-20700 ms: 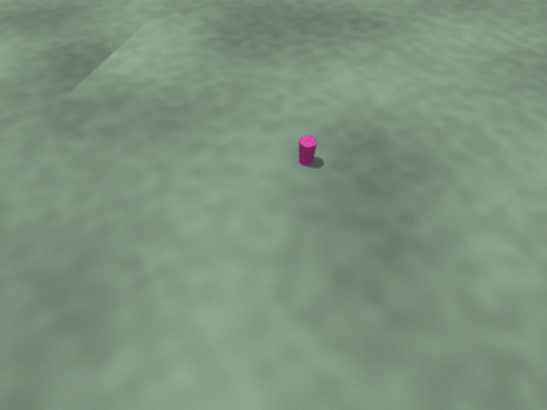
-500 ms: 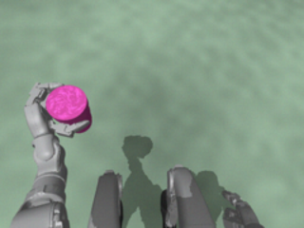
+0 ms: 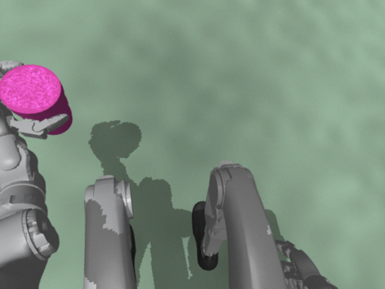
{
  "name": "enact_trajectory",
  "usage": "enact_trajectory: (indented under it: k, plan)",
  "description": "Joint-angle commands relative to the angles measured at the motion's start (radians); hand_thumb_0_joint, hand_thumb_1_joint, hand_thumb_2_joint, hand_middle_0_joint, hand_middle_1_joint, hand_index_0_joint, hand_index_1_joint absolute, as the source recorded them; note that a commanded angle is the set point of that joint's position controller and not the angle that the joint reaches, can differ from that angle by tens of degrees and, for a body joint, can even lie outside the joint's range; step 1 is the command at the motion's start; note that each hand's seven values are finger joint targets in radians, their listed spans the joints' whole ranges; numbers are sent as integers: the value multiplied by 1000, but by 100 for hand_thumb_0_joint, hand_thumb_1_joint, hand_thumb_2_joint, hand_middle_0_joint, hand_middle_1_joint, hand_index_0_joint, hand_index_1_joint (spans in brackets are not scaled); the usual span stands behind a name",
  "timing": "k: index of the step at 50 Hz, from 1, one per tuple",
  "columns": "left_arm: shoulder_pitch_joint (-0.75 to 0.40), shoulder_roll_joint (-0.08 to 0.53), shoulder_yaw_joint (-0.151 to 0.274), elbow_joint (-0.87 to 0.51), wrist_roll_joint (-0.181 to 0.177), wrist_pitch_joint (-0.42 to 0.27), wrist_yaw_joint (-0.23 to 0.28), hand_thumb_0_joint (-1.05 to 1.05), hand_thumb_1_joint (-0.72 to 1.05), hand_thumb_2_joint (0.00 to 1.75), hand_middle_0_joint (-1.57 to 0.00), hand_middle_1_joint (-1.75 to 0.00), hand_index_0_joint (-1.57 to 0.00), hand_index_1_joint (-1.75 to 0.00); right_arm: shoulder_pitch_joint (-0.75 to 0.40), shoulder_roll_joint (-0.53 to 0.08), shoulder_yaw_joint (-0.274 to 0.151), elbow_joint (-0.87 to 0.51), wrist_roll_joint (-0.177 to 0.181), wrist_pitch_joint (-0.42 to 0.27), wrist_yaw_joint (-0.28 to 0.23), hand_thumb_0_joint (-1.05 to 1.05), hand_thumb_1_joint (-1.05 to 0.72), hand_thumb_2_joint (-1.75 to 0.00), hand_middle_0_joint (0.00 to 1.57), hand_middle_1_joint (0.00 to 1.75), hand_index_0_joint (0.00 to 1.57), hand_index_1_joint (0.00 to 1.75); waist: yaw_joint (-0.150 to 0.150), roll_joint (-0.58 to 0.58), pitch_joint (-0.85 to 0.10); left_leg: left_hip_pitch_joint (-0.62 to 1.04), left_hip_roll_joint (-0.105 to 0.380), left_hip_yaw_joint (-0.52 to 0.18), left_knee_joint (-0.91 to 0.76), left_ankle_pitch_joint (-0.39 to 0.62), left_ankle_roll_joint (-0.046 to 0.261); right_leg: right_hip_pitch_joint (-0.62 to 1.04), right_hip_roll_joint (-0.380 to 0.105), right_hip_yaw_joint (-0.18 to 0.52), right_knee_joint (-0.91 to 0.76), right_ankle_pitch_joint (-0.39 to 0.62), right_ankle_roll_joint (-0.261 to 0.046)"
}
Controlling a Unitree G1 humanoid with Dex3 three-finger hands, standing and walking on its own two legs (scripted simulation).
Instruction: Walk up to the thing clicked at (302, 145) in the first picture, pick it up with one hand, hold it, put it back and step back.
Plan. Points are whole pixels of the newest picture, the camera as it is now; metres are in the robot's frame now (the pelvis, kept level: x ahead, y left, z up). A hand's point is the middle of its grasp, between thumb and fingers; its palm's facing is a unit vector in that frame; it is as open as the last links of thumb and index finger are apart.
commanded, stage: crouch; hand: left
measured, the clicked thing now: (44, 106) +0.47 +0.25 -0.08
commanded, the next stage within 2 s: lower in 0.74 s
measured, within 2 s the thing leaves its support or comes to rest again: neither
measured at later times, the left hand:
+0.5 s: hand (42, 111) +0.49 +0.28 -0.16, palm faces +0.39 -0.92 -0.03, open 11.9 cm
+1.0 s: hand (51, 116) +0.49 +0.28 -0.21, palm faces +0.39 -0.92 -0.02, open 11.9 cm
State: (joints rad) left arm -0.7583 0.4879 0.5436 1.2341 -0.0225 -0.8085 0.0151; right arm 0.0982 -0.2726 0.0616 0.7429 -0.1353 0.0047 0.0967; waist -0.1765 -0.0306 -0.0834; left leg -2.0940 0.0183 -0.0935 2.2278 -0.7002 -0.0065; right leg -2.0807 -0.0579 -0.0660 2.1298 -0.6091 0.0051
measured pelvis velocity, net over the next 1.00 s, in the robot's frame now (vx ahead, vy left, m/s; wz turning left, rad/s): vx -0.01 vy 0.01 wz -0.11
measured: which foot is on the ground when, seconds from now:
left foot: down 0.00-1.00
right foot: down 0.00-1.00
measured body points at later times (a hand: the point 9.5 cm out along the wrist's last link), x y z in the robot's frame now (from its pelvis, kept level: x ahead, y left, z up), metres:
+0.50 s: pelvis -0.01 +0.01 -0.07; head +0.23 +0.09 +0.30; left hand +0.46 +0.33 -0.15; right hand +0.06 -0.27 -0.16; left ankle +0.08 +0.12 -0.36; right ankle +0.12 -0.13 -0.36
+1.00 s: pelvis -0.01 +0.01 -0.09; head +0.25 +0.11 +0.27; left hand +0.47 +0.33 -0.20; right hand +0.06 -0.27 -0.16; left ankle +0.08 +0.12 -0.36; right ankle +0.12 -0.13 -0.36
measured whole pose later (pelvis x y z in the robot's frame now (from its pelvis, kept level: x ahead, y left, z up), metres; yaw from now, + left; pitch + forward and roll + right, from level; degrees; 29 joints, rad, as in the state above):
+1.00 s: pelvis -0.01 +0.01 -0.09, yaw -6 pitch +24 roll -13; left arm -0.79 0.74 0.64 1.33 -0.02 -0.86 0.02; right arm 0.01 -0.35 0.29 0.65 -0.25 0.06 0.13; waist -0.27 -0.12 0.17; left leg -2.27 0.00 -0.22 2.55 -0.71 0.01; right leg -2.18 -0.04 -0.16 2.34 -0.58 0.04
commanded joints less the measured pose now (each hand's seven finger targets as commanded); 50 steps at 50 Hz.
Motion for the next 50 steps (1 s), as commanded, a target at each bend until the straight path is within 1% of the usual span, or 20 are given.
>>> enact_trajectory:
  k: [1, 4, 6, 7, 10, 13, 15, 17, 21, 22, 23, 30, 32, 35, 41, 42, 44, 46, 47, 50]
  plan:
    - [-411, 262, 18, -196, -6, -89, -6, 0, -15, 116, -111, -133, -115, -132, 143, -236, -49, -44, -11, -12, -11, 0, -91, -91, 20, 30, 20, 30, -20, 254, -666, 397, -14, 36, -267, 72, 7, 343, 43, -43, -161, 71, -28]
    - [-407, 329, 48, -201, -4, -86, -10, 0, -13, 116, -111, -132, -114, -131, 138, -256, -34, -42, -18, -5, -10, 0, -90, -91, 20, 30, 20, 30, -14, 278, -643, 359, -14, 31, -230, 74, 7, 322, 43, -51, -122, 74, -28]
    - [-403, 350, 58, -190, -2, -84, -15, 0, -12, 115, -110, -132, -114, -130, 136, -260, -23, -44, -23, -1, -10, 0, -91, -91, 20, 30, 20, 30, -25, 265, -646, 326, -16, 32, -195, 86, 11, 330, 45, -53, -103, 87, -25]
    - [-389, 332, 56, -174, -7, -82, -12, 0, -12, 114, -110, -131, -113, -129, 148, -261, -17, -44, -26, 3, -9, 0, -90, -90, 20, 30, 20, 30, -32, 252, -653, 303, -19, 36, -175, 110, 12, 354, 48, -52, -100, 110, -24]
    - [-390, 382, 86, -191, -6, -83, -9, 0, -8, 115, -110, -131, -114, -129, 139, -272, -3, -44, -34, 6, -9, 0, -90, -90, 20, 30, 20, 30, -27, 262, -624, 266, -17, 31, -149, 99, 14, 341, 51, -56, -77, 103, -23]
    - [-383, 397, 96, -203, 5, -87, -6, 0, -7, 117, -111, -132, -114, -131, 139, -288, 9, -42, -45, 16, -3, 0, -90, -91, 20, 30, 20, 30, -32, 313, -599, 297, -10, 10, -142, 130, 2, 289, 52, -74, -37, 129, -29]
    - [-359, 378, 86, -185, 12, -84, -8, 0, -5, 117, -111, -132, -115, -131, 143, -296, 15, -46, -54, 20, 1, 0, -90, -91, 20, 30, 20, 30, -45, 323, -603, 316, -8, 1, -126, 161, -1, 283, 53, -80, -24, 157, -29]
    - [-392, 383, 76, -204, 16, -90, -11, 0, -3, 118, -112, -134, -116, -132, 137, -305, 26, -47, -59, 24, 4, 0, -91, -91, 20, 30, 20, 30, -66, 351, -569, 320, -3, -16, -124, 145, -4, 245, 52, -89, -9, 149, -31]
    - [-390, 395, 84, -191, 7, -92, -10, 0, 1, 120, -115, -135, -119, -134, 130, -319, 41, -53, -68, 30, 6, 0, -90, -91, 20, 30, 20, 30, -80, 336, -546, 295, -2, -28, -96, 117, -1, 236, 54, -101, 2, 137, -27]
    - [-391, 420, 92, -209, 8, -96, -7, 0, 1, 120, -115, -135, -119, -134, 123, -321, 45, -55, -70, 31, 8, 0, -90, -90, 20, 30, 20, 30, -67, 343, -546, 284, -2, -27, -95, 106, -1, 235, 57, -101, 7, 129, -28]
    - [-385, 411, 86, -191, 9, -95, -8, 0, 2, 121, -114, -136, -118, -134, 129, -324, 52, -54, -74, 33, 9, 0, -90, -90, 20, 30, 20, 30, -83, 346, -538, 284, -3, -28, -82, 116, 0, 249, 56, -104, 5, 140, -25]
    - [-367, 448, 93, -189, 7, -109, -5, 0, 1, 120, -115, -135, -119, -134, 114, -347, 75, -63, -90, 45, 14, 0, -90, -90, 20, 30, 20, 30, -84, 363, -521, 283, 3, -43, -53, 164, -6, 246, 61, -116, 38, 173, -28]
    - [-352, 433, 88, -164, 4, -109, -7, 0, 4, 122, -118, -137, -122, -135, 114, -352, 85, -67, -94, 46, 17, 0, -90, -90, 20, 30, 20, 30, -104, 365, -498, 291, 4, -51, -49, 175, -7, 250, 61, -124, 39, 187, -27]
    - [-352, 463, 103, -162, 2, -117, -4, 0, 4, 122, -120, -138, -124, -137, 98, -363, 93, -77, -97, 50, 18, 0, -90, -90, 20, 30, 20, 30, -104, 360, -478, 263, 6, -59, -45, 147, -5, 246, 63, -129, 45, 168, -26]
    - [-315, 489, 120, -166, -4, -125, -2, 0, 4, 123, -119, -138, -123, -137, 86, -372, 111, -83, -107, 55, 21, 0, -91, -91, 20, 30, 20, 30, -107, 368, -488, 267, 8, -56, -17, 177, -4, 285, 68, -131, 49, 193, -23]
    - [-341, 479, 105, -176, -5, -128, -3, 0, 4, 122, -119, -137, -122, -136, 81, -374, 111, -84, -108, 56, 20, 0, -90, -91, 20, 30, 20, 30, -115, 366, -476, 257, 10, -59, -17, 173, -4, 271, 68, -133, 52, 191, -23]
    - [-325, 494, 116, -168, -6, -130, -1, 0, -2, 119, -120, -137, -122, -137, 84, -380, 119, -84, -112, 58, 20, 0, -92, -91, 20, 30, 20, 30, -117, 378, -491, 289, 11, -63, -13, 207, -8, 280, 71, -141, 58, 215, -23]
    - [-269, 466, 111, -74, -4, -129, 3, 0, -1, 118, -118, -135, -120, -135, 70, -386, 133, -86, -115, 60, 23, 0, -92, -91, 20, 30, 20, 30, -133, 348, -434, 270, 14, -77, -7, 205, -8, 261, 71, -151, 64, 214, -23]
    - [-300, 465, 96, -83, -6, -138, 5, 0, -1, 119, -119, -135, -121, -136, 61, -388, 141, -89, -119, 59, 22, 0, -92, -91, 20, 30, 20, 30, -147, 339, -404, 249, 15, -80, -2, 199, -6, 259, 72, -154, 63, 213, -22]
    - [-329, 517, 105, -70, -4, -165, 11, 0, -1, 120, -121, -137, -123, -137, 33, -394, 163, -102, -126, 62, 23, 0, -92, -91, 20, 30, 20, 30, -153, 341, -390, 242, 19, -89, 5, 166, -4, 265, 77, -159, 65, 187, -21]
